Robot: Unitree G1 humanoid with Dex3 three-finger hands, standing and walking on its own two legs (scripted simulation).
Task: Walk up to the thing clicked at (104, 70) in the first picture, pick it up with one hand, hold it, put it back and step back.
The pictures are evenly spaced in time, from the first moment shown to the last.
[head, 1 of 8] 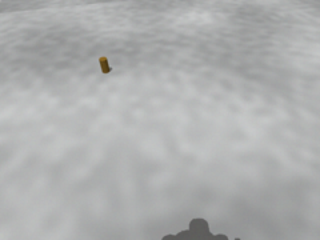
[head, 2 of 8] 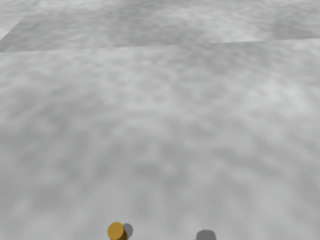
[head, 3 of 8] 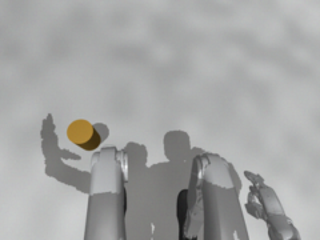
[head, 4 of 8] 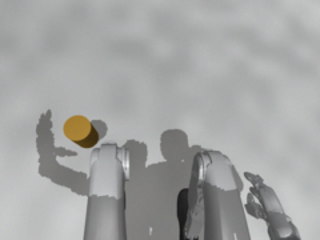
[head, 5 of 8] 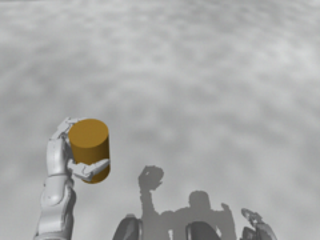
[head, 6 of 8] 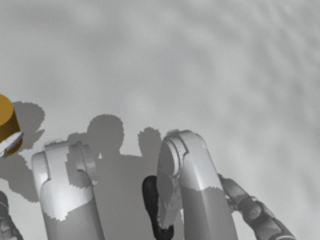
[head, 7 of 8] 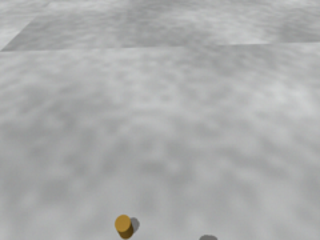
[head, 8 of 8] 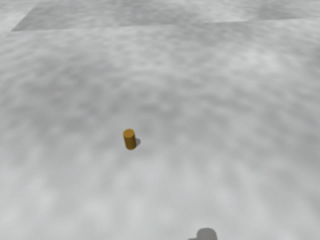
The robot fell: no
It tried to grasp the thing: yes
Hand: left
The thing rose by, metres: 0.70
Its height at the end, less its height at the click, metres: +0.00
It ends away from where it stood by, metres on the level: 0.01
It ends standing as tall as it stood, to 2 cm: yes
